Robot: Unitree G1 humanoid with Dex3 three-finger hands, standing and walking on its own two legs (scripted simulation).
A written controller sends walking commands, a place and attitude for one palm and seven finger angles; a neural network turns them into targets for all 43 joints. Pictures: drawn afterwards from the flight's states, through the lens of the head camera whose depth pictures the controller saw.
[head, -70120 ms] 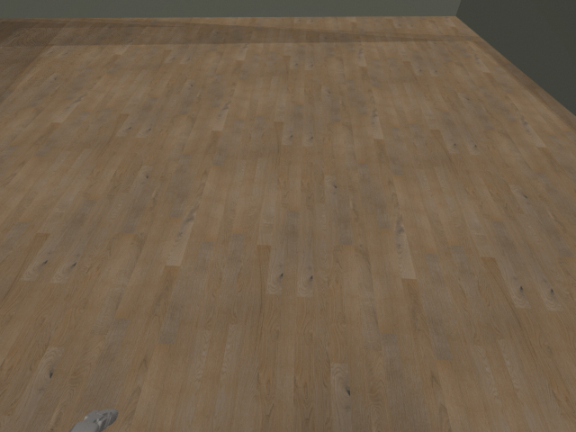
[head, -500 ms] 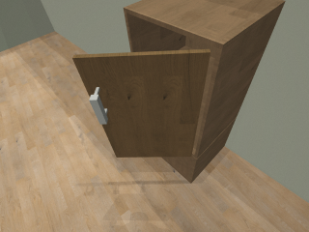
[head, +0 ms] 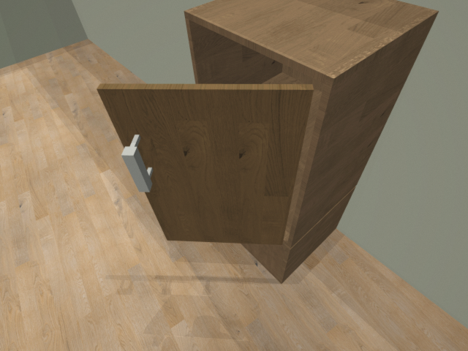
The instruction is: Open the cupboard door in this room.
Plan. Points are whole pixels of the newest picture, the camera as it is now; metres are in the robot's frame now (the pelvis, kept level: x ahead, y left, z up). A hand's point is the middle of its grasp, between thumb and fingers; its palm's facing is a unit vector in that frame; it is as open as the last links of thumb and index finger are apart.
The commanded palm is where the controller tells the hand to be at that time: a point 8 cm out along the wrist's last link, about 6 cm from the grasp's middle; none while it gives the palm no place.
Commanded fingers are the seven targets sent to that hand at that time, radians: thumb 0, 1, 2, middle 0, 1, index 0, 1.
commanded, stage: shuffle to correct the standing spot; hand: left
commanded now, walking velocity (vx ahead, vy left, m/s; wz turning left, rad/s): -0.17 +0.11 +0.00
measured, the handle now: (140, 163) +0.48 +0.24 +0.02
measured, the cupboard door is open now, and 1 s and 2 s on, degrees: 45 45 45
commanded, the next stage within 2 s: come to a stop and stand still in 0.24 s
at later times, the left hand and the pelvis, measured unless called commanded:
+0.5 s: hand out of the picture -0.01 +0.26 -0.19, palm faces +0.05 -0.97 -0.24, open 7.4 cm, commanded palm none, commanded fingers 0.00 0.90 0.90 -0.20 -0.30 -0.20 -0.30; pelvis -0.06 +0.06 -0.01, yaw +0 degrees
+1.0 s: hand out of the picture -0.03 +0.20 -0.16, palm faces +0.01 -0.97 -0.23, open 7.2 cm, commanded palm none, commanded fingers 0.00 0.90 0.90 -0.20 -0.30 -0.20 -0.30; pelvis -0.07 +0.01 +0.00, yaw +0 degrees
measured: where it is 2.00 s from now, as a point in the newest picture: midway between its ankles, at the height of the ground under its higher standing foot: outside the picture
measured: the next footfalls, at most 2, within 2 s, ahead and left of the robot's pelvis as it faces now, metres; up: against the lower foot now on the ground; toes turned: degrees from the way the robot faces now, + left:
left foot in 0.42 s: -0.01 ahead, +0.17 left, +0.00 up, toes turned +3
right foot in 0.88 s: -0.04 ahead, -0.08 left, +0.00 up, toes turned -3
